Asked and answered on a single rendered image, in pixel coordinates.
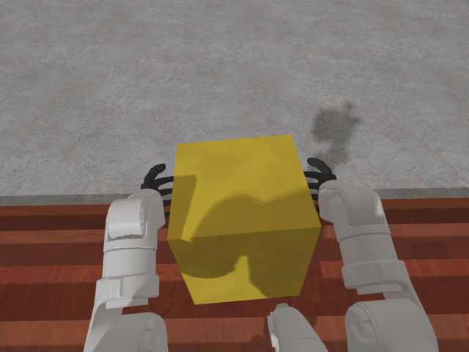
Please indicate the robot right hand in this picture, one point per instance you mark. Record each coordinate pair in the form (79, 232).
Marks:
(323, 176)

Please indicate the right robot thigh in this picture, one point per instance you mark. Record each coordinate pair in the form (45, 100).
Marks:
(291, 332)

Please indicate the left robot forearm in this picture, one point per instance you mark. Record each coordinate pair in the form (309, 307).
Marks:
(129, 262)

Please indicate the carton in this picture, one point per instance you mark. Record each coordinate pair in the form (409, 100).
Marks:
(242, 223)

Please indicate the right robot forearm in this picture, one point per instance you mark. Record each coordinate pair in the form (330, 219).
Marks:
(370, 261)

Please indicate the robot left upper arm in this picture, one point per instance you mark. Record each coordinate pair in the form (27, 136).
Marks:
(139, 332)

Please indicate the robot left hand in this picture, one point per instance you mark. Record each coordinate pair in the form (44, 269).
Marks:
(150, 182)

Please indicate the robot right upper arm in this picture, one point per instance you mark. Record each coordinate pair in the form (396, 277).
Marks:
(391, 325)

